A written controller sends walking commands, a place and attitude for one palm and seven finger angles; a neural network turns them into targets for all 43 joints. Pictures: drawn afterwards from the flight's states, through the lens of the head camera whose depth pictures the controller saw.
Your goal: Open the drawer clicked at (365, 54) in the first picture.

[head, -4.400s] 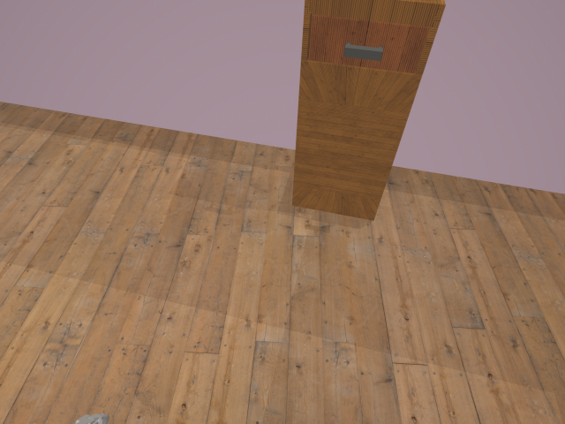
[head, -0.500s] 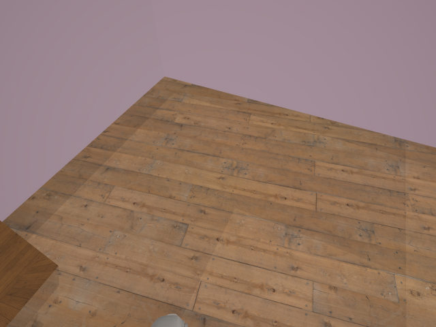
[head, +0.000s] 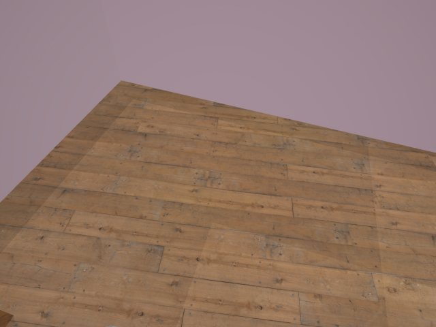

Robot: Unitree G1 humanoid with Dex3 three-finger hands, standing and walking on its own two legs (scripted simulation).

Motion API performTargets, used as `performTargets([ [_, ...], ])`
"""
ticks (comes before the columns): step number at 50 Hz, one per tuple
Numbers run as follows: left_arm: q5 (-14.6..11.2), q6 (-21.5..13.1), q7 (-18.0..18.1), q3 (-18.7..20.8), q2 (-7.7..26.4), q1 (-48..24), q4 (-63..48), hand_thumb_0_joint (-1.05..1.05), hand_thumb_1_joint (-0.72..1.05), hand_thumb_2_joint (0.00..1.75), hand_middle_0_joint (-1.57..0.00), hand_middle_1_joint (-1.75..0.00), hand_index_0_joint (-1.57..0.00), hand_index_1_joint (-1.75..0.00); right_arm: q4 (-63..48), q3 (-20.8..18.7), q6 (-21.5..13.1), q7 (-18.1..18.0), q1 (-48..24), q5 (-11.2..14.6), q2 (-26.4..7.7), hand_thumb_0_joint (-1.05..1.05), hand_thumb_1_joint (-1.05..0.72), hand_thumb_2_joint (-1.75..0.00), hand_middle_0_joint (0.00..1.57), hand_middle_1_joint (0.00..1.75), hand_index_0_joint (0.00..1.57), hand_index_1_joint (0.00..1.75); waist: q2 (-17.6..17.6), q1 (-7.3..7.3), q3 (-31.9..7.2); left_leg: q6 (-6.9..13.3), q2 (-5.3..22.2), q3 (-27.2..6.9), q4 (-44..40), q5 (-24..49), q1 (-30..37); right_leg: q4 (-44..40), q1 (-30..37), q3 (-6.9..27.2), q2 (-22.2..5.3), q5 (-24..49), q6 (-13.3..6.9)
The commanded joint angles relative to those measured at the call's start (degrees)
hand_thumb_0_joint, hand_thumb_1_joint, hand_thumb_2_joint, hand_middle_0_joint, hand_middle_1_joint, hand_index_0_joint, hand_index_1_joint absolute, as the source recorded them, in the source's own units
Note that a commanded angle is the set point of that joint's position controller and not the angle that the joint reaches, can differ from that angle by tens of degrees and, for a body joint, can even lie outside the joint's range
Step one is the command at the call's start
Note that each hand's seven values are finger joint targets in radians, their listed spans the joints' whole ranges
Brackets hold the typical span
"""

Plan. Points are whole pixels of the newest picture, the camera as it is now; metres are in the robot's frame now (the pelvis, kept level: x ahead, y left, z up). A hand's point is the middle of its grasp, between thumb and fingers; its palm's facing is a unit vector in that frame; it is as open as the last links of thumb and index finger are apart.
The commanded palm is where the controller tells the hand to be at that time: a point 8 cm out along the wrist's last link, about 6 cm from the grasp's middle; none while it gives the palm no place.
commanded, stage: turn to face it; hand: left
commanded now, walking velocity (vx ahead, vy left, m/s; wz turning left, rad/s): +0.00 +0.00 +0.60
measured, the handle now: out of the picture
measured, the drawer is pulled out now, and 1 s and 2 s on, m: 0.00 0.00 0.00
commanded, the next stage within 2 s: take the last steps up to it in 1.92 s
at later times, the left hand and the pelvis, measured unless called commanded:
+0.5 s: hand out of the picture +0.01 +0.23 -0.20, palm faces +0.35 -0.90 -0.24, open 7.3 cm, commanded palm none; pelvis +0.01 +0.01 -0.03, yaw +19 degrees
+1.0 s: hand out of the picture +0.01 +0.20 -0.15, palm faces +0.56 -0.77 -0.30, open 7.4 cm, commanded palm none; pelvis +0.04 -0.02 -0.01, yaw +36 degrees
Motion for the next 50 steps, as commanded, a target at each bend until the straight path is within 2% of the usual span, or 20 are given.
performTargets([
  [1,-0.4,-0.8,0.4,0.7,1.9,3.0,-2.9,0.0,0.9,0.9,-0.2,-0.3,-0.2,-0.3,-3.2,-3.2,0.6,0.0,-0.1,0.3,-10.3,0.0,-0.9,-0.9,0.2,0.3,0.2,0.3,11.6,2.5,-2.2,5.4,11.7,-14.1,-2.5,30.2,-0.4,-10.4,5.8,-2.3,1.4,3.5,0.0],
  [3,-0.2,-1.7,0.9,1.5,5.1,6.2,-2.2,0.0,0.9,0.9,-0.2,-0.3,-0.2,-0.3,-4.0,-3.4,0.7,0.5,-0.2,1.0,-8.2,0.0,-0.9,-0.9,0.2,0.3,0.2,0.3,4.9,4.01,-4.3,0.8,7.6,-11.7,4.0,17.3,-10.2,-19.5,19.7,2.5,-4.8,16.6,-1.4],
  [4,0.4,-2.1,1.5,2.4,9.4,9.1,-1.6,0.0,0.9,0.9,-0.2,-0.3,-0.2,-0.3,-5.3,-2.8,0.7,1.0,-0.1,1.3,-4.7,0.0,-0.9,-0.9,0.2,0.3,0.2,0.3,-8.1,4.81,-6.7,-2.9,0.5,-3.5,13.0,-1.3,-19.7,-20.3,27.4,11.3,-17.1,28.6,-5.3],
  [5,0.2,-2.0,1.5,3.0,11.7,10.7,-2.1,0.0,0.9,0.9,-0.2,-0.3,-0.2,-0.3,-6.8,-3.3,1.6,0.7,-1.4,0.9,-5.1,0.0,-0.9,-0.9,0.2,0.3,0.2,0.3,-13.2,5.74,-7.2,-3.9,-1.1,-3.8,25.2,-20.4,-20.6,-21.8,23.3,14.8,-25.3,36.3,-10.9],
  [8,0.0,-1.8,1.6,1.8,7.2,3.2,-4.5,0.0,0.9,0.9,-0.2,-0.3,-0.2,-0.3,-5.2,-4.2,3.4,1.3,-1.9,0.5,-5.4,0.0,-0.9,-0.9,0.2,0.3,0.2,0.3,-5.8,2.34,-1.6,-4.7,2.0,-6.0,42.4,-13.3,-22.8,-22.2,14.5,4.6,-18.7,30.3,-10.4],
  [10,0.2,-1.8,1.7,1.6,5.9,1.8,-5.3,0.0,0.9,0.9,-0.2,-0.3,-0.2,-0.3,-5.5,-4.3,3.8,1.8,-1.8,0.5,-5.0,0.0,-0.9,-0.9,0.2,0.3,0.2,0.3,-6.8,1.53,-0.5,-5.3,2.6,-5.0,42.9,-9.9,-22.1,-22.6,11.6,0.0,-17.0,27.8,-9.1],
  [18,1.0,-1.0,1.2,2.9,9.9,3.2,-6.7,0.0,0.9,0.9,-0.2,-0.3,-0.2,-0.3,-11.1,-3.9,3.6,3.0,-10.0,0.5,-5.8,0.0,-0.9,-0.9,0.2,0.3,0.2,0.3,-10.4,3.5,-0.8,-5.1,2.2,0.3,23.6,-9.3,-16.3,-19.3,11.2,-5.4,-18.4,24.0,-9.0],
  [21,0.8,-0.4,0.9,3.4,11.4,2.8,-7.3,0.0,0.9,0.9,-0.2,-0.3,-0.2,-0.3,-12.4,-4.2,3.0,3.0,-8.6,0.5,-7.8,0.0,-0.9,-0.9,0.2,0.3,0.2,0.3,-7.9,1.91,-3.3,-4.1,1.3,2.0,12.0,-3.4,-8.7,-12.1,10.4,-7.7,-18.3,22.5,-6.6],
  [22,0.4,-0.1,0.6,3.5,11.2,2.7,-7.7,0.0,0.9,0.9,-0.2,-0.3,-0.2,-0.3,-12.0,-4.7,2.6,3.1,-5.4,0.3,-10.0,0.0,-0.9,-0.9,0.2,0.3,0.2,0.3,-3.1,-0.04,-5.6,-3.6,1.3,1.2,4.4,3.8,-1.8,-5.1,7.8,-9.4,-16.7,19.8,-4.4],
  [24,-0.1,0.5,-0.1,2.1,5.6,1.6,-12.3,0.0,0.9,0.9,-0.2,-0.3,-0.2,-0.3,-12.0,-7.2,1.8,2.4,0.5,0.2,-21.9,0.0,-0.9,-0.9,0.2,0.3,0.2,0.3,24.1,-3.21,-8.4,9.2,23.7,-29.6,-5.2,34.2,9.8,20.6,-14.6,-7.8,-4.4,-21.6,3.0],
  [25,0.4,1.3,0.4,1.9,7.1,-1.1,-12.9,0.0,0.9,0.9,-0.2,-0.3,-0.2,-0.3,-10.9,-7.0,1.8,1.7,1.9,0.5,-22.0,0.0,-0.9,-0.9,0.2,0.3,0.2,0.3,17.6,-3.99,-9.9,10.2,24.5,-30.1,-5.1,28.0,8.4,27.0,-15.0,-0.2,-4.7,-18.7,2.1],
  [26,0.2,1.1,0.3,2.4,6.2,-1.9,-12.3,0.0,0.9,0.9,-0.2,-0.3,-0.2,-0.3,-11.6,-6.8,1.7,1.1,-0.9,0.3,-20.9,0.0,-0.9,-0.9,0.2,0.3,0.2,0.3,16.6,-3.05,-9.2,9.6,21.7,-28.9,-5.1,21.3,7.0,29.8,-17.4,1.6,-4.4,-14.3,2.1],
  [28,0.4,0.8,-0.5,2.9,7.5,-0.4,-10.5,0.0,0.9,0.9,-0.2,-0.3,-0.2,-0.3,-14.0,-5.3,1.3,1.0,-8.6,0.1,-16.8,0.0,-0.9,-0.9,0.2,0.3,0.2,0.3,11.4,0.09,-4.6,6.6,14.4,-20.4,-5.5,16.9,0.5,29.4,-14.7,2.2,-4.6,-4.9,2.2],
  [30,0.3,0.9,-0.9,3.0,7.8,3.2,-9.0,0.0,0.9,0.9,-0.2,-0.3,-0.2,-0.3,-15.1,-4.9,0.9,1.0,-11.4,0.4,-16.2,0.0,-0.9,-0.9,0.2,0.3,0.2,0.3,10.2,1.77,-6.2,5.9,11.5,-16.1,-5.6,18.7,0.9,26.6,-11.6,1.7,-3.9,-1.9,2.6],
  [39,-0.3,0.8,-0.2,2.2,6.8,0.5,-11.6,0.0,0.9,0.9,-0.2,-0.3,-0.2,-0.3,-14.6,-5.9,2.1,1.4,-9.2,0.1,-17.4,0.0,-0.9,-0.9,0.2,0.3,0.2,0.3,10.4,-0.14,-5.5,8.5,11.0,-23.6,-4.6,17.3,1.7,9.0,-6.2,1.8,-0.2,-6.1,2.5],
  [44,-0.6,-0.2,0.3,2.3,7.2,7.8,-10.8,0.0,0.9,0.9,-0.2,-0.3,-0.2,-0.3,-15.9,-6.3,2.7,1.7,-13.1,0.4,-16.5,0.0,-0.9,-0.9,0.2,0.3,0.2,0.3,10.2,3.54,-6.9,5.5,6.9,-24.7,1.3,16.6,-7.1,-11.3,9.3,0.3,2.1,3.2,1.2],
  [45,-0.2,-0.8,0.6,2.8,9.6,9.5,-10.7,0.0,0.9,0.9,-0.2,-0.3,-0.2,-0.3,-16.2,-6.2,2.8,1.9,-13.1,0.9,-14.6,0.0,-0.9,-0.9,0.2,0.3,0.2,0.3,5.0,4.53,-6.9,2.6,3.7,-22.8,6.2,10.5,-13.6,-19.6,16.5,3.4,-1.3,6.4,0.2],
  [46,0.8,-1.5,1.1,3.9,14.9,10.6,-11.1,0.0,0.9,0.9,-0.2,-0.3,-0.2,-0.3,-17.4,-5.4,2.7,2.3,-11.5,1.2,-10.0,0.0,-0.9,-0.9,0.2,0.3,0.2,0.3,-12.3,4.92,-7.1,-2.6,-4.9,-12.6,19.9,-7.2,-25.2,-26.7,22.9,20.3,-17.6,7.0,-5.3],
  [47,0.6,-1.0,1.1,3.5,16.8,8.5,-12.3,0.0,0.9,0.9,-0.2,-0.3,-0.2,-0.3,-18.2,-5.7,2.8,2.2,-12.6,0.5,-11.1,0.0,-0.9,-0.9,0.2,0.3,0.2,0.3,-14.2,4.71,-5.3,-3.6,-5.4,-10.3,32.2,-19.0,-25.5,-26.9,15.0,23.5,-25.6,10.9,-10.6],
  [50,0.2,-1.3,1.2,2.3,10.4,0.4,-13.5,0.0,0.9,0.9,-0.2,-0.3,-0.2,-0.3,-14.4,-6.0,4.1,3.0,-10.9,0.1,-11.5,0.0,-0.9,-0.9,0.2,0.3,0.2,0.3,-7.5,0.68,0.4,-4.3,-1.1,-10.9,46.4,-9.3,-24.8,-24.8,7.5,11.2,-17.1,13.4,-8.8],
])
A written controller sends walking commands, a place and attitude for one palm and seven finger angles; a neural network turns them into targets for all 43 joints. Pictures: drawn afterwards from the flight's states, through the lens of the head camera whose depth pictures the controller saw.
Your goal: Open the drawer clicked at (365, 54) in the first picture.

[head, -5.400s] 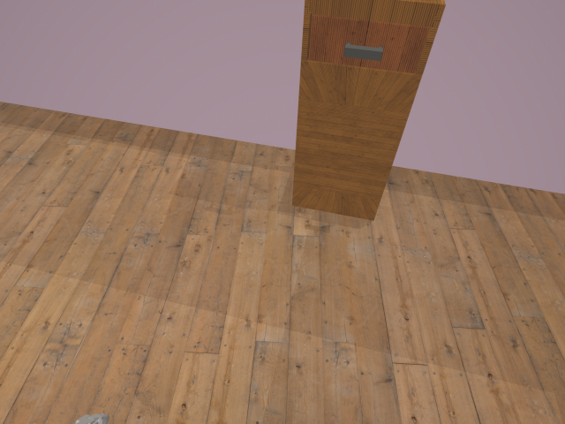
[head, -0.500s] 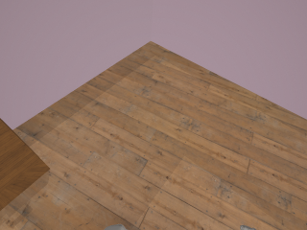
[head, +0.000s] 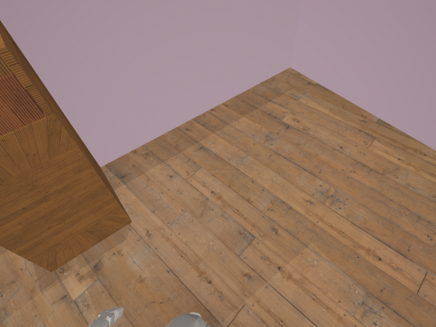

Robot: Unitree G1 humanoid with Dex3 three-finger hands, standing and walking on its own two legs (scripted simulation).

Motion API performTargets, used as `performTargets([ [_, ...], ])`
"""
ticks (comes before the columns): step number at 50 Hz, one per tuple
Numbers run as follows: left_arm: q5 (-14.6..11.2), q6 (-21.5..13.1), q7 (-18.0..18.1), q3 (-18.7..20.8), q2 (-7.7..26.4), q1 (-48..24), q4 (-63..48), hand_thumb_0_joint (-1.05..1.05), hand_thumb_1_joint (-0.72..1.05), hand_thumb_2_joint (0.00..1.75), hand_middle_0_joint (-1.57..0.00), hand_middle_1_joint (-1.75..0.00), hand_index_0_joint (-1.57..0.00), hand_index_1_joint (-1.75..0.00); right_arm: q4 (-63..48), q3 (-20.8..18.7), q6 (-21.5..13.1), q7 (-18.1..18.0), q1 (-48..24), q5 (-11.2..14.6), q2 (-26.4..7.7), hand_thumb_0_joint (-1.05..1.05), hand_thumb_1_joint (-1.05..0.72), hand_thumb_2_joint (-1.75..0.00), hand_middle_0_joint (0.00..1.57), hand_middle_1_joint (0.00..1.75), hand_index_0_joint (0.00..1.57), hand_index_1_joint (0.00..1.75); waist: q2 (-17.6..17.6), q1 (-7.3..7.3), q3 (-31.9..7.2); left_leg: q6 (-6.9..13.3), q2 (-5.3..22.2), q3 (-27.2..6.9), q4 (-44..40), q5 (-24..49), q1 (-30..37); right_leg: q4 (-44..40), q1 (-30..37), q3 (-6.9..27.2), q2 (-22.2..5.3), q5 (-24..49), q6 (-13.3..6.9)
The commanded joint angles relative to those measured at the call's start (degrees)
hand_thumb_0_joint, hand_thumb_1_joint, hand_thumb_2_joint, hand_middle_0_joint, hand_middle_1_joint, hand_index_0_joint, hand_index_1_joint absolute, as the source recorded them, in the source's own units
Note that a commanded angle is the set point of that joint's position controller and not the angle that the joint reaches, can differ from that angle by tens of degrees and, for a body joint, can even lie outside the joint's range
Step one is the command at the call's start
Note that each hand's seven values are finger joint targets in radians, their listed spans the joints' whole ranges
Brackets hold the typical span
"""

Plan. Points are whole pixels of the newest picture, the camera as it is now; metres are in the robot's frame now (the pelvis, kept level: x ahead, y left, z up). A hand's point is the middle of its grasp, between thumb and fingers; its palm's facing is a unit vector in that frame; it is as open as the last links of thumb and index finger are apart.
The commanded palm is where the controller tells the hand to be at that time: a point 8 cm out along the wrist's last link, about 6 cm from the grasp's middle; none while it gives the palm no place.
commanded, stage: turn to face it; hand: left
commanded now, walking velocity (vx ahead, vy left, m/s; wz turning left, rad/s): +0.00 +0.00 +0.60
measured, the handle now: out of the picture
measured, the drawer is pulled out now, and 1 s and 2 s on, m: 0.00 0.00 0.00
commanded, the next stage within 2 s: take the last steps up to it in 0.92 s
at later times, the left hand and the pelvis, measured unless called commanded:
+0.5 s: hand out of the picture -0.01 +0.27 -0.17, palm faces +0.34 -0.90 -0.27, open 7.4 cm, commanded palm none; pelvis +0.01 +0.03 +0.00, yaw +18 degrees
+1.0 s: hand out of the picture -0.01 +0.19 -0.14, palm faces +0.53 -0.80 -0.28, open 7.4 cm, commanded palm none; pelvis +0.03 -0.02 +0.01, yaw +32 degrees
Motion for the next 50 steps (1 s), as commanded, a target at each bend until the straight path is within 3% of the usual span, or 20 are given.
performTargets([
  [1,0.1,-1.5,1.0,2.5,9.9,-2.3,-4.7,0.0,0.9,0.9,-0.2,-0.3,-0.2,-0.3,-4.0,-1.9,-0.8,0.8,-0.5,0.1,-5.0,0.0,-0.9,-0.9,0.2,0.3,0.2,0.3,-12.6,-0.96,-0.5,-2.0,4.5,1.9,19.8,3.4,-7.6,-16.4,3.5,8.5,-15.9,18.3,-4.4],
  [11,0.6,-0.8,0.9,3.7,13.6,6.7,-0.1,0.0,0.9,0.9,-0.2,-0.3,-0.2,-0.3,-5.2,0.3,-1.2,0.9,-7.3,0.8,-2.8,0.0,-0.9,-0.9,0.2,0.3,0.2,0.3,-16.0,4.24,-4.9,-2.3,5.0,10.1,-5.7,-0.8,0.2,-9.6,14.4,-0.4,-18.5,36.9,-5.6],
  [14,0.5,-0.4,0.7,4.0,14.4,6.6,0.3,0.0,0.9,0.9,-0.2,-0.3,-0.2,-0.3,-4.9,0.3,-1.8,0.7,-5.1,0.8,-3.4,0.0,-0.9,-0.9,0.2,0.3,0.2,0.3,-16.1,3.39,-6.8,-1.0,3.7,12.6,-15.5,3.5,5.9,-5.1,14.8,-2.8,-18.1,39.5,-3.7],
  [15,0.2,-0.3,0.6,4.1,14.3,5.7,0.5,0.0,0.9,0.9,-0.2,-0.3,-0.2,-0.3,-4.6,0.1,-2.1,0.6,-2.6,0.7,-4.4,0.0,-0.9,-0.9,0.2,0.3,0.2,0.3,-14.4,1.6,-8.0,-0.5,3.8,12.4,-22.1,8.2,10.5,-0.7,13.7,-4.7,-17.5,37.9,-2.0],
  [16,-0.4,-0.2,0.3,4.2,13.8,5.3,-0.1,0.0,0.9,0.9,-0.2,-0.3,-0.2,-0.3,-3.8,-0.7,-2.6,0.5,1.3,0.4,-7.2,0.0,-0.9,-0.9,0.2,0.3,0.2,0.3,-8.8,-0.85,-10.6,1.1,5.5,10.0,-28.0,19.4,21.3,7.9,6.4,-6.2,-16.3,33.3,0.6],
  [17,-0.8,0.0,-0.3,3.8,10.5,4.7,-2.4,0.0,0.9,0.9,-0.2,-0.3,-0.2,-0.3,-3.5,-2.5,-3.2,0.1,5.5,0.0,-14.2,0.0,-0.9,-0.9,0.2,0.3,0.2,0.3,8.3,-3.24,-12.9,8.3,19.9,-9.3,-28.6,41.3,33.8,21.3,-11.5,-8.0,-8.5,4.4,5.3],
  [18,-0.4,0.2,-0.2,2.4,8.2,0.9,-4.9,0.0,0.9,0.9,-0.2,-0.3,-0.2,-0.3,-2.0,-2.9,-2.9,-0.3,9.2,0.8,-17.2,0.0,-0.9,-0.9,0.2,0.3,0.2,0.3,14.1,-4.49,-12.6,14.9,28.1,-16.2,-29.1,58.7,33.8,29.8,-18.7,-2.6,-5.2,-20.0,6.5],
  [19,-0.3,1.0,0.5,2.6,8.6,-2.4,-4.5,0.0,0.9,0.9,-0.2,-0.3,-0.2,-0.3,-0.6,-2.7,-3.2,-1.1,10.5,0.9,-15.6,0.0,-0.9,-0.9,0.2,0.3,0.2,0.3,12.0,-5.46,-13.0,14.9,26.7,-15.2,-28.2,57.4,31.9,33.2,-19.4,2.8,-5.7,-18.2,6.1],
  [22,-0.4,0.9,-0.3,3.2,8.7,-1.4,-2.2,0.0,0.9,0.9,-0.2,-0.3,-0.2,-0.3,-3.7,-1.2,-3.4,-1.7,0.7,0.3,-11.1,0.0,-0.9,-0.9,0.2,0.3,0.2,0.3,6.1,-0.85,-6.4,11.0,18.5,-6.8,-29.3,45.5,22.4,33.8,-17.3,3.9,-5.5,-7.3,6.5],
  [24,-0.4,1.2,-0.5,3.2,8.7,0.6,-1.3,0.0,0.9,0.9,-0.2,-0.3,-0.2,-0.3,-4.3,-1.0,-3.6,-1.5,-1.2,0.4,-10.5,0.0,-0.9,-0.9,0.2,0.3,0.2,0.3,6.0,0.34,-5.7,9.8,16.0,-4.6,-30.6,41.9,20.2,31.0,-14.8,3.6,-4.6,-4.3,6.8],
  [30,-0.5,1.3,-0.3,2.7,8.1,-2.2,-2.7,0.0,0.9,0.9,-0.2,-0.3,-0.2,-0.3,-3.8,-1.3,-3.1,-1.2,0.7,0.2,-10.7,0.0,-0.9,-0.9,0.2,0.3,0.2,0.3,6.4,-0.8,-4.4,11.1,15.6,-9.1,-31.9,34.4,18.3,20.6,-11.8,3.5,-2.2,-4.8,6.9],
  [36,-0.9,-0.1,0.1,2.3,7.4,2.3,-2.4,0.0,0.9,0.9,-0.2,-0.3,-0.2,-0.3,-4.4,-1.7,-2.5,-1.2,-1.1,0.1,-10.1,0.0,-0.9,-0.9,0.2,0.3,0.2,0.3,7.3,1.35,-6.4,9.6,13.8,-12.1,-25.6,38.6,14.4,-0.2,1.4,2.2,1.5,1.0,5.5],
  [37,-0.9,-0.7,0.2,2.5,8.1,5.2,-1.6,0.0,0.9,0.9,-0.2,-0.3,-0.2,-0.3,-4.7,-1.6,-2.6,-1.2,-1.3,0.5,-9.3,0.0,-0.9,-0.9,0.2,0.3,0.2,0.3,4.6,2.84,-7.6,7.4,11.8,-10.9,-22.0,33.6,11.7,-9.2,7.4,2.4,0.5,8.1,5.3],
  [38,-0.1,-1.6,0.6,3.1,11.9,7.5,-1.2,0.0,0.9,0.9,-0.2,-0.3,-0.2,-0.3,-4.9,-1.3,-2.7,-0.8,0.1,1.1,-6.2,0.0,-0.9,-0.9,0.2,0.3,0.2,0.3,-5.9,3.46,-9.0,3.3,6.7,-6.2,-13.5,19.6,4.5,-15.6,15.6,10.1,-8.2,14.4,3.3],
  [39,0.6,-1.9,0.9,4.0,17.0,7.7,-1.3,0.0,0.9,0.9,-0.2,-0.3,-0.2,-0.3,-6.7,-0.5,-2.7,-0.7,0.9,1.1,-2.5,0.0,-0.9,-0.9,0.2,0.3,0.2,0.3,-21.7,3.24,-8.2,-0.5,-1.6,2.0,-0.6,-8.7,-6.0,-16.8,17.9,24.7,-23.5,25.6,-3.8],
  [40,0.0,-1.6,1.1,4.0,16.0,7.6,-1.5,0.0,0.9,0.9,-0.2,-0.3,-0.2,-0.3,-5.9,-1.3,-1.7,-1.1,0.8,0.6,-5.7,0.0,-0.9,-0.9,0.2,0.3,0.2,0.3,-18.3,3.71,-8.7,-0.2,1.3,-1.8,8.9,-10.1,-2.9,-17.5,10.8,23.9,-25.8,23.9,-7.4],
  [41,0.0,-1.5,1.2,3.7,14.6,4.4,-1.9,0.0,0.9,0.9,-0.2,-0.3,-0.2,-0.3,-5.0,-1.5,-1.2,-0.9,-0.3,0.5,-5.2,0.0,-0.9,-0.9,0.2,0.3,0.2,0.3,-16.0,2.59,-5.8,-0.1,1.9,-1.6,15.0,-7.5,-3.1,-17.8,6.6,22.1,-22.6,19.5,-8.0],
  [43,0.0,-1.4,0.9,2.5,10.8,-0.4,-2.4,0.0,0.9,0.9,-0.2,-0.3,-0.2,-0.3,-2.6,-1.3,-0.8,-0.2,0.7,0.2,-4.6,0.0,-0.9,-0.9,0.2,0.3,0.2,0.3,-11.6,0.36,-1.6,-0.9,3.6,-0.1,19.1,0.5,-3.7,-17.0,3.4,12.0,-16.5,16.9,-5.8],
  [46,0.2,-1.7,1.1,2.2,9.7,0.8,-1.5,0.0,0.9,0.9,-0.2,-0.3,-0.2,-0.3,-1.0,-0.8,-0.6,0.1,1.6,0.3,-3.7,0.0,-0.9,-0.9,0.2,0.3,0.2,0.3,-13.8,0.62,-1.7,-1.8,4.2,2.1,15.7,3.5,-1.7,-17.4,3.4,6.8,-14.6,17.5,-4.7],
  [50,0.5,-1.6,1.1,2.6,10.7,5.6,1.5,0.0,0.9,0.9,-0.2,-0.3,-0.2,-0.3,-0.8,0.0,-0.8,-0.1,-1.9,0.6,-2.5,0.0,-0.9,-0.9,0.2,0.3,0.2,0.3,-13.4,2.95,-2.9,-2.2,4.5,4.5,4.4,-0.4,-0.2,-16.4,8.8,6.4,-16.0,22.4,-6.5],
])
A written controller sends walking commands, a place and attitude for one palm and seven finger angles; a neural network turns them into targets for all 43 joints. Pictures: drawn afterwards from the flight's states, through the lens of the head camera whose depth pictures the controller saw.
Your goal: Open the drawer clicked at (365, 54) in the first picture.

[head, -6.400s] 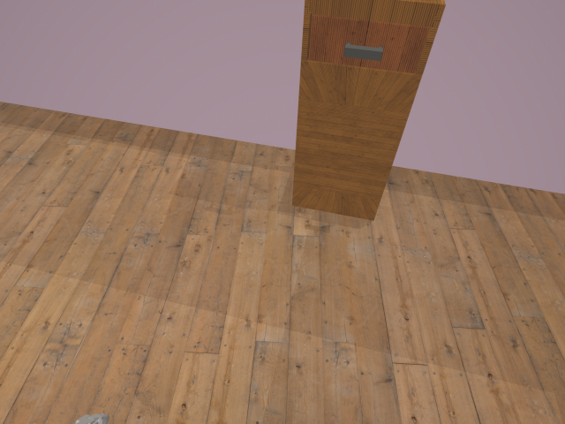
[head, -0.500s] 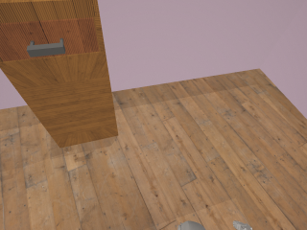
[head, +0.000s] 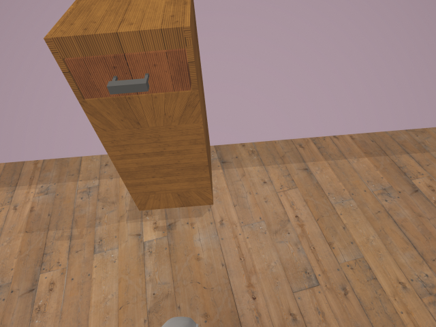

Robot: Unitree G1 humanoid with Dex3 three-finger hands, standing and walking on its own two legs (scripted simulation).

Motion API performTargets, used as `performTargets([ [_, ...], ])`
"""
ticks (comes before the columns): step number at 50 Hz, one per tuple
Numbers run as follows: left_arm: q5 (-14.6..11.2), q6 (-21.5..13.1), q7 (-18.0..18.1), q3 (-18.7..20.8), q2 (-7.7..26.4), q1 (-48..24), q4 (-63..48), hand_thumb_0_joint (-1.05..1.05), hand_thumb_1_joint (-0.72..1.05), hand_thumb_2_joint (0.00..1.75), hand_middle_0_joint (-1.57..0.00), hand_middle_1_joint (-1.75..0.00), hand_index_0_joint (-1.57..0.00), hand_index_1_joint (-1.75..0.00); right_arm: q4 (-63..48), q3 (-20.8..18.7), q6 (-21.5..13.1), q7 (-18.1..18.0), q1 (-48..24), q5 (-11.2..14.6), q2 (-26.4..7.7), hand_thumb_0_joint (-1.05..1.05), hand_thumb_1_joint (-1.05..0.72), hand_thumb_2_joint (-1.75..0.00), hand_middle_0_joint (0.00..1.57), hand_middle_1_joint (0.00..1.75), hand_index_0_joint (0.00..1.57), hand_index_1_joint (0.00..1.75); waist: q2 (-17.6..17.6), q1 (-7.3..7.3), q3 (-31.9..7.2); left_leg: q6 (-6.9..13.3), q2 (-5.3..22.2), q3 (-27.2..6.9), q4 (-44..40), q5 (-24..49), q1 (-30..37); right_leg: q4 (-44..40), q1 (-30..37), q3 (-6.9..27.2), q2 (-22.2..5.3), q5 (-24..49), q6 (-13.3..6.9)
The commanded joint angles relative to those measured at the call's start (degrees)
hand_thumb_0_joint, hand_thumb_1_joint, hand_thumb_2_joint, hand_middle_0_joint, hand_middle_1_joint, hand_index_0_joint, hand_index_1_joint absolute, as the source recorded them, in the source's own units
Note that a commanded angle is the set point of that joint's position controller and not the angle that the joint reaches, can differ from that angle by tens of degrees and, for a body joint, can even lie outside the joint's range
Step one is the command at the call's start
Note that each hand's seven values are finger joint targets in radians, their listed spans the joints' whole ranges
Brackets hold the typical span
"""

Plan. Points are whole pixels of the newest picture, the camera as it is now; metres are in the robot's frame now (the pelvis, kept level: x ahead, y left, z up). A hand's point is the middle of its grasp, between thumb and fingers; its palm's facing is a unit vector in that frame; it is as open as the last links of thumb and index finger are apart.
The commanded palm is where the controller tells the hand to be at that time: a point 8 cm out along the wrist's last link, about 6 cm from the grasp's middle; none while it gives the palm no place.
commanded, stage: take the last steps up to it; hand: left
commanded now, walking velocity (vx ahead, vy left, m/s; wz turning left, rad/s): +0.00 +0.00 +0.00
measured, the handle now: (129, 81) +0.77 +0.31 +0.03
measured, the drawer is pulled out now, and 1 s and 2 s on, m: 0.00 0.00 0.00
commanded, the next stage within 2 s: come to a stop and stand still in 0.90 s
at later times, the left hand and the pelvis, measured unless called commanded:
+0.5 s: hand out of the picture +0.04 +0.25 -0.17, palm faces +0.13 -0.98 -0.16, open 7.4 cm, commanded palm none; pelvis +0.05 +0.06 +0.01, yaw +5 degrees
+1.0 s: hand (137, 282) +0.24 +0.22 -0.17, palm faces +0.16 -0.96 -0.21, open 7.2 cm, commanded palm none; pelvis +0.21 +0.03 +0.00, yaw +7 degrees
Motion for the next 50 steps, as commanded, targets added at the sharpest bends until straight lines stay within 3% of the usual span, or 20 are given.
performTargets([
  [1,0.3,-1.3,0.7,3.4,12.5,4.7,-1.1,0.0,0.9,0.9,-0.2,-0.3,-0.2,-0.3,-4.2,0.0,-1.4,-0.1,-4.5,0.6,-1.8,0.0,-0.9,-0.9,0.2,0.3,0.2,0.3,-12.6,3.27,-2.9,-0.2,0.5,2.3,-10.2,-3.2,-0.5,-11.1,6.3,10.2,-13.8,21.3,-6.4],
  [6,0.5,-1.6,0.1,3.9,13.6,7.4,2.7,0.0,0.9,0.9,-0.2,-0.3,-0.2,-0.3,-3.8,0.9,-2.9,0.2,-3.8,0.6,-0.8,0.0,-0.9,-0.9,0.2,0.3,0.2,0.3,-13.3,4.07,-4.2,1.7,1.0,5.7,-23.5,-4.1,5.6,-13.7,6.0,12.5,-15.6,2.2,-6.5],
  [9,-0.2,-1.2,-0.4,3.6,12.1,4.4,3.7,0.0,0.9,0.9,-0.2,-0.3,-0.2,-0.3,-0.7,1.1,-4.5,-0.2,4.5,0.5,-1.4,0.0,-0.9,-0.9,0.2,0.3,0.2,0.3,-7.5,-0.56,-3.7,3.1,0.7,7.4,-41.1,4.5,22.2,-8.1,-5.7,6.8,-10.9,-10.7,-1.9],
  [10,-0.6,-0.9,-0.8,3.1,9.2,4.1,2.9,0.0,0.9,0.9,-0.2,-0.3,-0.2,-0.3,0.4,0.2,-4.8,-0.6,8.5,0.1,-5.3,0.0,-0.9,-0.9,0.2,0.3,0.2,0.3,4.7,-2.39,-3.7,5.9,8.3,-4.0,-45.8,-2.4,29.2,2.6,-15.6,2.6,-5.6,-15.5,1.1],
  [11,-0.4,-0.8,-1.2,2.0,5.0,2.1,0.7,0.0,0.9,0.9,-0.2,-0.3,-0.2,-0.3,1.1,-0.7,-4.9,-1.1,12.7,-0.4,-10.2,0.0,-0.9,-0.9,0.2,0.3,0.2,0.3,18.7,-4.25,-0.6,11.5,20.3,-20.1,-53.3,-9.4,29.3,16.9,-25.4,-2.6,1.0,-18.6,3.4],
  [12,0.3,-0.6,-1.0,1.9,6.4,-2.7,-0.3,0.0,0.9,0.9,-0.2,-0.3,-0.2,-0.3,1.9,-0.6,-4.9,-1.6,13.4,-0.3,-9.5,0.0,-0.9,-0.9,0.2,0.3,0.2,0.3,15.9,-5.63,2.5,14.4,22.3,-23.9,-56.8,-14.4,23.6,24.5,-26.6,3.3,-0.2,-17.9,2.5],
  [13,0.3,-0.7,-1.3,2.1,6.4,-4.1,0.2,0.0,0.9,0.9,-0.2,-0.3,-0.2,-0.3,2.0,0.1,-5.1,-2.1,11.5,-0.2,-7.8,0.0,-0.9,-0.9,0.2,0.3,0.2,0.3,12.4,-4.25,5.6,14.6,20.8,-22.5,-57.4,-14.8,20.2,29.4,-27.8,5.6,-1.0,-13.9,2.1],
  [16,0.3,-1.1,-2.5,1.8,5.4,1.8,4.6,0.0,0.9,0.9,-0.2,-0.3,-0.2,-0.3,1.4,1.5,-6.7,-2.4,6.9,0.4,-3.8,0.0,-0.9,-0.9,0.2,0.3,0.2,0.3,5.0,-0.14,5.8,12.5,15.0,-10.7,-56.1,0.5,18.6,32.5,-24.2,6.1,-2.2,-3.4,2.7],
  [24,-0.1,-0.9,-2.3,1.7,4.0,-2.0,4.4,0.0,0.9,0.9,-0.2,-0.3,-0.2,-0.3,5.9,1.6,-8.4,-3.2,15.3,0.8,-1.3,0.0,-0.9,-0.9,0.2,0.3,0.2,0.3,3.7,-0.89,4.8,14.0,14.4,-4.6,-54.1,24.0,26.5,25.7,-27.0,5.3,-2.5,2.2,4.6],
  [31,-0.5,-2.0,-2.6,1.5,2.2,-9.3,2.0,0.0,0.9,0.9,-0.2,-0.3,-0.2,-0.3,8.9,1.3,-8.2,-3.4,18.5,-0.2,-1.3,0.0,-0.9,-0.9,0.2,0.3,0.2,0.3,5.5,-2.4,6.3,12.9,15.0,-2.5,-49.2,33.1,26.1,9.5,-19.1,2.6,-0.1,0.3,1.8],
  [32,-0.4,-2.2,-2.6,1.6,2.2,-8.7,2.3,0.0,0.9,0.9,-0.2,-0.3,-0.2,-0.3,9.2,1.3,-8.1,-3.4,18.5,-0.2,-1.2,0.0,-0.9,-0.9,0.2,0.3,0.2,0.3,5.2,-1.95,6.0,12.5,14.8,-2.1,-47.4,35.9,24.5,7.4,-15.1,1.8,1.0,0.3,1.2],
  [34,-0.3,-3.1,-2.4,2.3,3.7,1.4,5.4,0.0,0.9,0.9,-0.2,-0.3,-0.2,-0.3,9.5,1.3,-8.1,-3.4,17.5,0.3,-2.0,0.0,-0.9,-0.9,0.2,0.3,0.2,0.3,2.3,2.99,0.4,10.2,11.8,0.9,-36.0,44.0,22.3,0.3,0.0,-0.5,4.1,5.4,0.1],
  [35,-0.1,-3.7,-1.9,3.0,6.8,9.4,7.7,0.0,0.9,0.9,-0.2,-0.3,-0.2,-0.3,9.2,1.3,-8.4,-2.9,17.3,0.8,-1.1,0.0,-0.9,-0.9,0.2,0.3,0.2,0.3,-1.1,6.37,-4.3,8.1,9.6,2.1,-25.9,39.7,14.5,-1.2,13.9,3.7,1.0,9.2,-1.3],
  [36,0.3,-4.5,-1.0,4.7,12.4,18.2,9.9,0.0,0.9,0.9,-0.2,-0.3,-0.2,-0.3,7.9,1.5,-8.8,-2.5,18.7,1.4,1.8,0.0,-0.9,-0.9,0.2,0.3,0.2,0.3,-12.9,8.84,-12.1,5.4,2.6,6.8,-8.8,17.2,1.5,-3.9,27.9,22.2,-14.5,16.4,-6.7],
  [37,-0.7,-4.1,-0.8,4.7,15.7,21.3,10.7,0.0,0.9,0.9,-0.2,-0.3,-0.2,-0.3,6.2,1.5,-8.4,-2.6,17.5,1.6,2.0,0.0,-0.9,-0.9,0.2,0.3,0.2,0.3,-13.1,7.9,-13.6,4.8,-1.2,4.3,6.8,-11.4,-4.4,-10.4,26.4,34.8,-23.9,21.9,-12.2],
  [39,-0.9,-3.7,-0.5,4.1,11.9,9.5,7.7,0.0,0.9,0.9,-0.2,-0.3,-0.2,-0.3,5.4,0.8,-7.3,-2.1,12.4,1.0,2.7,0.0,-0.9,-0.9,0.2,0.3,0.2,0.3,-8.0,5.24,-4.4,5.2,4.2,-0.3,13.5,-4.5,-7.7,-16.9,10.1,32.2,-21.4,-4.5,-11.4],
  [40,-1.0,-3.5,-0.2,3.3,8.2,5.2,6.7,0.0,0.9,0.9,-0.2,-0.3,-0.2,-0.3,5.5,0.9,-6.7,-1.8,11.1,0.5,3.3,0.0,-0.9,-0.9,0.2,0.3,0.2,0.3,-4.3,3.26,-0.2,5.4,6.3,-0.9,11.0,0.7,-6.4,-18.4,2.5,25.1,-18.2,-7.6,-9.3],
  [43,-0.3,-4.1,0.0,1.6,3.8,1.1,6.0,0.0,0.9,0.9,-0.2,-0.3,-0.2,-0.3,6.8,1.4,-4.7,-1.4,15.1,0.0,5.7,0.0,-0.9,-0.9,0.2,0.3,0.2,0.3,-8.8,-1.36,2.3,3.2,7.1,1.9,1.9,5.2,-0.4,-21.2,-8.6,11.8,-12.9,-0.7,-5.9],
  [45,0.0,-4.2,0.1,2.0,3.6,1.6,5.8,0.0,0.9,0.9,-0.2,-0.3,-0.2,-0.3,6.4,1.3,-4.3,-1.1,15.5,-0.1,6.5,0.0,-0.9,-0.9,0.2,0.3,0.2,0.3,-8.2,-2.01,1.1,2.8,6.6,3.7,-4.9,6.0,2.2,-21.5,-9.4,9.0,-11.2,0.7,-6.4],
  [50,0.0,-4.1,-0.4,2.4,6.7,4.0,7.2,0.0,0.9,0.9,-0.2,-0.3,-0.2,-0.3,3.0,1.5,-5.2,-0.3,8.0,0.1,5.4,0.0,-0.9,-0.9,0.2,0.3,0.2,0.3,-8.2,0.38,1.1,2.1,5.7,6.1,-20.1,7.1,2.6,-20.0,-3.7,9.1,-11.3,1.2,-7.4],
])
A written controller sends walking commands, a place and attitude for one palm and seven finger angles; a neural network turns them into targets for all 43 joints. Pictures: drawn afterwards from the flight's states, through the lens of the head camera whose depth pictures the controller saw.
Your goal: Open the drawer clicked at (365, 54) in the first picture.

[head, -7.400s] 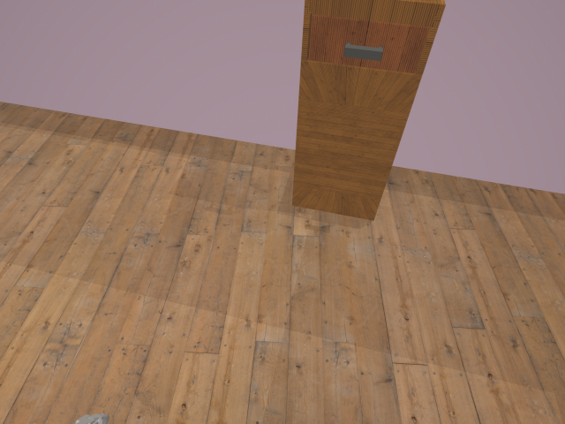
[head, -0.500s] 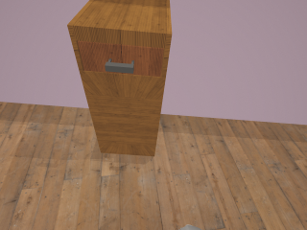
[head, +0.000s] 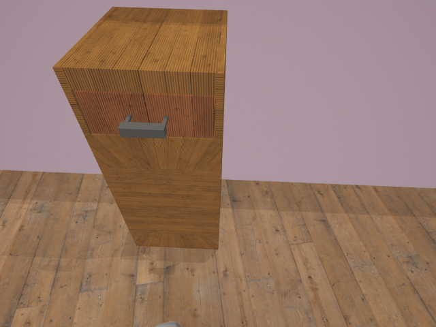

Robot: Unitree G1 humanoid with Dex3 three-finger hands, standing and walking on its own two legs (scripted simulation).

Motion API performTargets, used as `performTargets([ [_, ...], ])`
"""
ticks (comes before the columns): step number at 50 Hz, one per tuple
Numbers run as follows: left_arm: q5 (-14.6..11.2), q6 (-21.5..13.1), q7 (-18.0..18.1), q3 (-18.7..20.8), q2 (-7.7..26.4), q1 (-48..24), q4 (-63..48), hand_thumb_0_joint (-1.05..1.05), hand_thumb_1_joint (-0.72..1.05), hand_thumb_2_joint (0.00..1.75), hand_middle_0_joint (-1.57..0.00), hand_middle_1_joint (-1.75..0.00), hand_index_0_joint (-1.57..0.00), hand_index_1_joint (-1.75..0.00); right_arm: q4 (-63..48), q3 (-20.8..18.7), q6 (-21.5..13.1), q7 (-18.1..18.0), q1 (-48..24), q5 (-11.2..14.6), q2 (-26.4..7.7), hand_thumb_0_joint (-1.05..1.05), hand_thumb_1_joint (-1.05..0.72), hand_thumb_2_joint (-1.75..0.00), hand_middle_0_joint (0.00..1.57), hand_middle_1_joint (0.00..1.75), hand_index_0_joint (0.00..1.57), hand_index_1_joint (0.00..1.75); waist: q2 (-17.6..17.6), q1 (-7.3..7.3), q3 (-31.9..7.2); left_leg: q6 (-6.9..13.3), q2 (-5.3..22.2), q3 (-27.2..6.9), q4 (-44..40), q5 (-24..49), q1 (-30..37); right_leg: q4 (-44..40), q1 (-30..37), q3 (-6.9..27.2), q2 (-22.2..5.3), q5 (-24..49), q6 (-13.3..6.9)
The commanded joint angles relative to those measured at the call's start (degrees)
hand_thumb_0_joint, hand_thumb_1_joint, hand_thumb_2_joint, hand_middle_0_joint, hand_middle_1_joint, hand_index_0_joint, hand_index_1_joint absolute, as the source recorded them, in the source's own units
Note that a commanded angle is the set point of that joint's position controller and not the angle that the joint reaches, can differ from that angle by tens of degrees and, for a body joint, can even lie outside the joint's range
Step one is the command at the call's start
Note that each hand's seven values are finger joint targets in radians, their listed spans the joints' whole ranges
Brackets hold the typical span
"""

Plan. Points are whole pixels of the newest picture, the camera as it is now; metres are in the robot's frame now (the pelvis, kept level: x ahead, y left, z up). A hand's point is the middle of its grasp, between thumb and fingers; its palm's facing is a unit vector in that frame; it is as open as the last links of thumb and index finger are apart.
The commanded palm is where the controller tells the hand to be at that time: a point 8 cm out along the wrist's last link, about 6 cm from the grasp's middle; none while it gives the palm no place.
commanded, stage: come to a stop and stand still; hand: left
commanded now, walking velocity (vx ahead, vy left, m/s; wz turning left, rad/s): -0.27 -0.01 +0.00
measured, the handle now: (145, 124) +0.59 +0.22 +0.03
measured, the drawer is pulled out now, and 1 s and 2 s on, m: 0.00 0.00 0.00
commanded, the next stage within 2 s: look again from close up in 1.38 s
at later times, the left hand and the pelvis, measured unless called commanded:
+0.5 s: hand out of the picture +0.05 +0.20 -0.18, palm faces +0.02 -0.97 -0.26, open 7.4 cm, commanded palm none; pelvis +0.02 +0.00 -0.01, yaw -3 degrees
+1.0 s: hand out of the picture +0.02 +0.18 -0.18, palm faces +0.06 -0.98 -0.21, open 7.4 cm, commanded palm none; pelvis +0.00 -0.01 +0.00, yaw -1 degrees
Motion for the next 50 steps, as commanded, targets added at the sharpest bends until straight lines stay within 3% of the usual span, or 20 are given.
performTargets([
  [1,0.1,-0.6,-0.2,0.8,6.6,3.5,-1.1,0.0,0.9,0.9,-0.2,-0.3,-0.2,-0.3,-2.2,0.3,-0.6,0.7,2.2,0.5,-0.2,0.0,-0.9,-0.9,0.2,0.3,0.2,0.3,-7.1,1.14,3.5,-0.7,-1.0,1.1,-11.1,0.9,5.6,-12.2,-3.8,10.7,-15.0,1.8,-6.0],
  [4,-0.5,0.6,0.3,-0.3,5.0,2.9,0.2,0.0,0.9,0.9,-0.2,-0.3,-0.2,-0.3,-0.1,1.2,-1.3,-0.3,3.6,0.7,-1.2,0.0,-0.9,-0.9,0.2,0.3,0.2,0.3,-4.7,-0.27,0.8,-1.5,-1.8,0.5,-26.4,14.1,19.1,-2.6,-4.9,6.5,-10.3,10.2,-2.0],
  [6,-0.9,1.9,0.8,-1.1,2.2,7.7,0.6,0.0,0.9,0.9,-0.2,-0.3,-0.2,-0.3,-0.2,0.8,-1.7,-0.9,3.6,0.7,-6.9,0.0,-0.9,-0.9,0.2,0.3,0.2,0.3,6.8,1.52,-0.7,2.7,7.8,-8.1,-28.9,32.4,21.4,2.9,-5.6,5.4,-5.4,-2.7,2.3],
  [7,-0.8,2.4,1.0,-1.3,1.9,8.8,1.0,0.0,0.9,0.9,-0.2,-0.3,-0.2,-0.3,-0.7,0.7,-1.2,-1.4,1.4,0.9,-7.9,0.0,-0.9,-0.9,0.2,0.3,0.2,0.3,7.2,1.89,1.2,5.2,10.4,-9.9,-31.0,33.2,18.1,3.8,-4.0,4.6,-4.0,-7.7,3.3],
  [8,-0.9,3.2,1.0,-1.4,2.2,9.0,1.6,0.0,0.9,0.9,-0.2,-0.3,-0.2,-0.3,-0.7,0.6,-1.0,-2.0,-0.4,1.1,-8.4,0.0,-0.9,-0.9,0.2,0.3,0.2,0.3,13.2,1.84,1.4,6.7,11.2,-12.1,-34.6,32.8,16.3,8.1,-3.1,4.0,-3.3,-10.0,4.1],
  [11,-0.5,4.4,0.7,-0.8,4.7,8.3,0.5,0.0,0.9,0.9,-0.2,-0.3,-0.2,-0.3,-1.3,-0.4,-0.2,-3.2,-1.0,1.0,-9.8,0.0,-0.9,-0.9,0.2,0.3,0.2,0.3,10.7,0.96,-0.5,10.8,14.3,-12.4,-33.7,46.1,20.9,23.2,-9.0,8.3,-3.2,-19.1,3.7],
  [14,-0.2,4.7,0.5,0.3,4.7,6.9,-1.0,0.0,0.9,0.9,-0.2,-0.3,-0.2,-0.3,-2.4,-1.7,0.7,-3.5,-1.5,0.8,-11.1,0.0,-0.9,-0.9,0.2,0.3,0.2,0.3,6.1,-0.21,-6.1,12.1,14.6,-9.4,-29.9,51.5,27.3,33.7,-14.5,10.5,-2.3,-18.7,4.3],
  [18,-0.3,5.5,0.2,1.0,3.8,5.6,-3.2,0.0,0.9,0.9,-0.2,-0.3,-0.2,-0.3,-3.8,-2.2,0.9,-3.0,-4.5,0.7,-10.6,0.0,-0.9,-0.9,0.2,0.3,0.2,0.3,5.9,0.28,-6.8,11.5,13.5,-7.3,-30.7,39.6,23.7,34.7,-14.6,10.7,-2.3,-16.8,5.1],
  [23,-0.4,4.8,0.1,0.5,2.2,8.3,-2.9,0.0,0.9,0.9,-0.2,-0.3,-0.2,-0.3,-4.6,-2.3,1.5,-1.6,-8.3,0.3,-10.0,0.0,-0.9,-0.9,0.2,0.3,0.2,0.3,10.4,1.89,-4.2,8.5,10.4,-7.2,-33.9,8.8,12.6,15.8,-3.2,7.3,-2.3,-12.9,3.6],
  [25,0.1,3.6,0.4,0.2,4.0,12.2,-0.8,0.0,0.9,0.9,-0.2,-0.3,-0.2,-0.3,-4.1,-1.8,1.8,-0.8,-7.9,0.9,-7.1,0.0,-0.9,-0.9,0.2,0.3,0.2,0.3,2.5,3.65,-2.3,3.5,3.3,-3.6,-28.9,-5.7,5.7,-0.3,5.0,7.0,-2.5,-3.5,3.8],
  [26,0.6,2.8,0.6,0.3,7.8,10.2,-1.6,0.0,0.9,0.9,-0.2,-0.3,-0.2,-0.3,-4.7,-1.0,2.2,-0.4,-6.9,1.5,-3.3,0.0,-0.9,-0.9,0.2,0.3,0.2,0.3,-9.5,2.53,1.1,-0.2,-2.1,0.0,-20.6,-9.9,2.8,-9.7,-0.1,20.6,-12.1,-13.4,0.7],
  [27,0.4,3.1,0.6,0.5,11.7,5.7,-3.8,0.0,0.9,0.9,-0.2,-0.3,-0.2,-0.3,-6.1,-0.7,2.7,0.3,-8.1,1.4,-2.7,0.0,-0.9,-0.9,0.2,0.3,0.2,0.3,-14.1,2.41,4.8,-0.7,-3.6,-0.3,-15.4,-10.8,3.8,-17.2,-9.9,28.5,-19.8,-25.4,-3.0],
  [29,0.3,2.8,0.8,1.4,12.9,1.6,-4.9,0.0,0.9,0.9,-0.2,-0.3,-0.2,-0.3,-6.1,-1.1,3.5,0.4,-9.5,0.7,-5.2,0.0,-0.9,-0.9,0.2,0.3,0.2,0.3,-16.2,2.88,7.9,0.2,-3.5,-4.5,-6.3,-7.7,2.5,-19.4,-14.4,32.7,-19.8,-26.7,-4.5],
  [31,0.3,2.7,0.8,1.2,10.9,-1.5,-5.4,0.0,0.9,0.9,-0.2,-0.3,-0.2,-0.3,-3.5,-1.4,3.0,0.7,-4.6,0.6,-6.1,0.0,-0.9,-0.9,0.2,0.3,0.2,0.3,-10.8,0.93,6.9,0.1,-3.7,-4.0,-2.6,-4.0,3.8,-15.5,-11.6,25.2,-17.2,-18.0,-3.9],
  [33,0.2,2.5,0.6,1.4,10.6,-1.2,-5.5,0.0,0.9,0.9,-0.2,-0.3,-0.2,-0.3,-2.5,-1.3,2.7,0.8,-1.4,0.5,-5.8,0.0,-0.9,-0.9,0.2,0.3,0.2,0.3,-10.3,1.08,5.0,-0.4,-4.4,-2.8,-1.0,-2.3,3.8,-13.1,-7.8,20.6,-15.6,-11.6,-3.3],
  [41,0.4,2.6,0.8,2.3,10.9,5.2,-2.7,0.0,0.9,0.9,-0.2,-0.3,-0.2,-0.3,-3.9,-0.3,1.6,-0.1,-1.3,0.8,-4.5,0.0,-0.9,-0.9,0.2,0.3,0.2,0.3,-10.3,4.35,0.7,-0.6,-5.1,-1.7,-16.2,-7.5,5.8,-8.0,4.6,22.0,-17.4,5.2,-6.9],
  [43,-0.1,2.7,0.9,2.0,10.5,3.9,-2.1,0.0,0.9,0.9,-0.2,-0.3,-0.2,-0.3,-2.2,0.1,1.1,-0.6,1.9,1.0,-3.9,0.0,-0.9,-0.9,0.2,0.3,0.2,0.3,-11.1,2.89,-1.7,-0.5,-5.9,-0.8,-24.9,-1.9,13.1,-4.9,3.4,19.6,-15.0,8.9,-5.1],
  [45,-0.8,3.1,0.8,1.3,7.6,2.3,-1.9,0.0,0.9,0.9,-0.2,-0.3,-0.2,-0.3,-0.5,0.3,0.3,-1.0,5.1,1.1,-4.7,0.0,-0.9,-0.9,0.2,0.3,0.2,0.3,-5.9,1.51,-2.6,0.8,-3.3,-3.5,-32.3,6.3,22.6,0.1,-3.2,15.2,-9.6,3.9,-1.4],
  [47,-0.7,3.4,0.5,0.3,4.0,2.7,-2.1,0.0,0.9,0.9,-0.2,-0.3,-0.2,-0.3,-1.1,0.1,0.1,-1.3,3.3,0.7,-8.6,0.0,-0.9,-0.9,0.2,0.3,0.2,0.3,3.1,2.52,-1.0,4.2,5.5,-10.7,-33.3,8.9,18.2,2.8,-5.4,9.2,-4.3,-2.9,1.9],
  [50,-0.5,3.5,0.2,-0.6,3.9,1.6,0.0,0.0,0.9,0.9,-0.2,-0.3,-0.2,-0.3,0.1,0.7,-0.2,-1.9,0.1,1.1,-7.3,0.0,-0.9,-0.9,0.2,0.3,0.2,0.3,7.8,2.87,3.0,4.1,3.3,-8.9,-36.4,9.7,12.9,2.9,-0.5,7.5,-3.8,1.3,3.1],
])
